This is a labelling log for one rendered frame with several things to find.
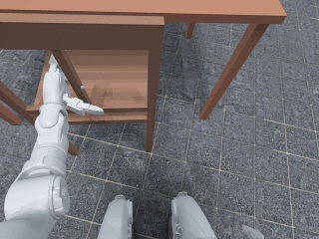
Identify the robot left upper arm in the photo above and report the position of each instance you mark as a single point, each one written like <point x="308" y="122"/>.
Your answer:
<point x="33" y="207"/>

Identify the robot thigh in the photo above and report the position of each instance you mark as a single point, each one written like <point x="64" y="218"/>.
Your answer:
<point x="193" y="223"/>
<point x="118" y="217"/>

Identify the table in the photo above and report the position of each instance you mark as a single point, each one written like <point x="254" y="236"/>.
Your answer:
<point x="259" y="14"/>

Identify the left robot hand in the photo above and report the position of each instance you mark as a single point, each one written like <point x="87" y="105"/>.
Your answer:
<point x="55" y="85"/>

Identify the chair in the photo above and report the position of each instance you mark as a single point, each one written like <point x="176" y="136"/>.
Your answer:
<point x="115" y="57"/>

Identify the left robot forearm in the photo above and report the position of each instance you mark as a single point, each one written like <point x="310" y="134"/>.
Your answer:
<point x="50" y="151"/>

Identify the left robot thigh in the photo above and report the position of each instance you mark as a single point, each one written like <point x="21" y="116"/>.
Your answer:
<point x="118" y="217"/>

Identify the right robot hand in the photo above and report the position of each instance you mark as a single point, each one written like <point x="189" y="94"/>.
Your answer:
<point x="252" y="233"/>

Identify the right robot thigh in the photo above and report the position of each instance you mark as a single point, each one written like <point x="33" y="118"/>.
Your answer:
<point x="193" y="223"/>

